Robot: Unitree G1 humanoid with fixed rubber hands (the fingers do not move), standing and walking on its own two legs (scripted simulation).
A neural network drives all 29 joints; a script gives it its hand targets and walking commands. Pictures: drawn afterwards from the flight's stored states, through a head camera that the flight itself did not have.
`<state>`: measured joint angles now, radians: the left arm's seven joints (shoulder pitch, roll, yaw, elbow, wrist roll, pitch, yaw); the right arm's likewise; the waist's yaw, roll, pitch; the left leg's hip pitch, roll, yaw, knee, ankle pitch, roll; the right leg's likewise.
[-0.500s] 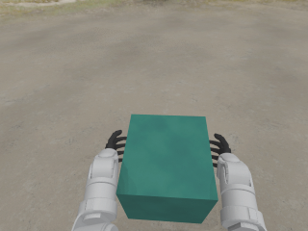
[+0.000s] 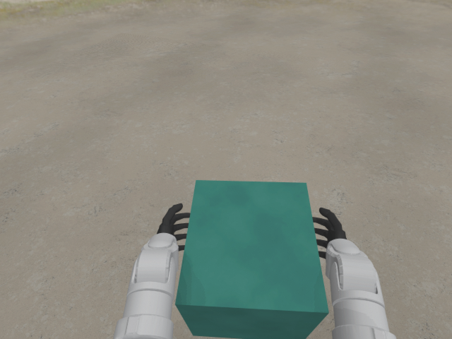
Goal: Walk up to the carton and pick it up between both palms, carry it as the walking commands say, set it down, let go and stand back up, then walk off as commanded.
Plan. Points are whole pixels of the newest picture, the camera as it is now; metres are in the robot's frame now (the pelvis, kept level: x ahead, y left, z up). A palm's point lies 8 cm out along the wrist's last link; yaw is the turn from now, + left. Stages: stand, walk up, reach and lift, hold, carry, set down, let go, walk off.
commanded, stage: set down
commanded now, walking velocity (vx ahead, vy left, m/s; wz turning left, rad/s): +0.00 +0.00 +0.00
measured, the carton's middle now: (248, 260) +0.29 -0.04 -0.03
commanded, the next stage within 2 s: none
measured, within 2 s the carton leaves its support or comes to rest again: neither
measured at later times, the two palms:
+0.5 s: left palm (177, 257) +0.30 +0.10 -0.03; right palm (328, 256) +0.28 -0.20 -0.03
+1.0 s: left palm (184, 268) +0.34 +0.10 -0.13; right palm (315, 268) +0.30 -0.21 -0.12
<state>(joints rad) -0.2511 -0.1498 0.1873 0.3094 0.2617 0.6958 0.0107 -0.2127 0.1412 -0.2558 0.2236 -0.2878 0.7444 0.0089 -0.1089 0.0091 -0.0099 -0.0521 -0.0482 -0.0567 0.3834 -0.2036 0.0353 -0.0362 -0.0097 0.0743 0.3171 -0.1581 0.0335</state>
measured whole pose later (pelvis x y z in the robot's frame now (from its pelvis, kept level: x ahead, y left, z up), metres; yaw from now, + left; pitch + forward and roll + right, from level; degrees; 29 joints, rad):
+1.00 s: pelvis -0.05 -0.02 -0.07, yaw +1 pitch +25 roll +0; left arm -0.58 -0.16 0.41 0.56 0.31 0.28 0.01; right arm -0.52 0.16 -0.50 0.47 -0.31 0.29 0.02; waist -0.07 0.02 -0.09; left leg -1.05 -0.06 -0.06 0.92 -0.31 0.00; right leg -1.06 0.01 0.06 0.91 -0.29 0.03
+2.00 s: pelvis -0.07 -0.02 -0.23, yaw +1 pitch +42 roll -1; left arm -0.89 -0.04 0.38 0.73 0.21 0.26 0.08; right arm -0.81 0.04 -0.51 0.62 -0.21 0.28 -0.03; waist -0.06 0.04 -0.21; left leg -1.82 -0.08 -0.05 1.58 -0.49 -0.02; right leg -1.82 0.04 0.05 1.56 -0.48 0.04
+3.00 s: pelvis -0.09 -0.03 -0.36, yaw +1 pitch +46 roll +0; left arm -1.24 0.11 0.33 0.86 0.11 0.23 0.11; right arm -1.15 -0.10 -0.47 0.74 -0.12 0.26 -0.08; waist -0.07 0.03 0.02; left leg -2.24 -0.10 -0.05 1.98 -0.54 -0.05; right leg -2.25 0.06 0.04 1.97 -0.52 0.04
